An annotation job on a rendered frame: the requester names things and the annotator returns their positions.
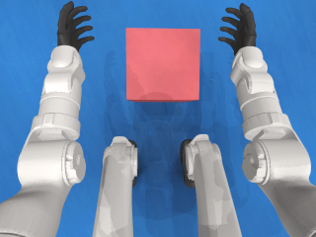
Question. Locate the right robot shin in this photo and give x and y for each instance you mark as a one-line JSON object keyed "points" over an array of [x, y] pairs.
{"points": [[203, 137]]}

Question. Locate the carton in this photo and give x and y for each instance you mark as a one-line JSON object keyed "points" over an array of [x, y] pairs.
{"points": [[162, 65]]}

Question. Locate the robot left forearm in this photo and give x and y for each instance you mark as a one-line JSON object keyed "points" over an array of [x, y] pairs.
{"points": [[60, 100]]}

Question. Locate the robot right hand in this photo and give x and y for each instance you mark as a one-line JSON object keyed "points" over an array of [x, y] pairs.
{"points": [[245, 35]]}

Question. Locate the robot left upper arm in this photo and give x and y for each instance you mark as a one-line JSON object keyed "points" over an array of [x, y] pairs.
{"points": [[47, 170]]}

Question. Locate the left robot thigh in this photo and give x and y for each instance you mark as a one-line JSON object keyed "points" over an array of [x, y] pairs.
{"points": [[114, 207]]}

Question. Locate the robot right upper arm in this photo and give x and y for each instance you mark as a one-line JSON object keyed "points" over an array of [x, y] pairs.
{"points": [[281, 168]]}

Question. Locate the robot right forearm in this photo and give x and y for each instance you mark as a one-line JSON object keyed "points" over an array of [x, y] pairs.
{"points": [[257, 97]]}

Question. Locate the robot left hand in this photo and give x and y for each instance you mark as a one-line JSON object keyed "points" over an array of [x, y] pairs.
{"points": [[67, 34]]}

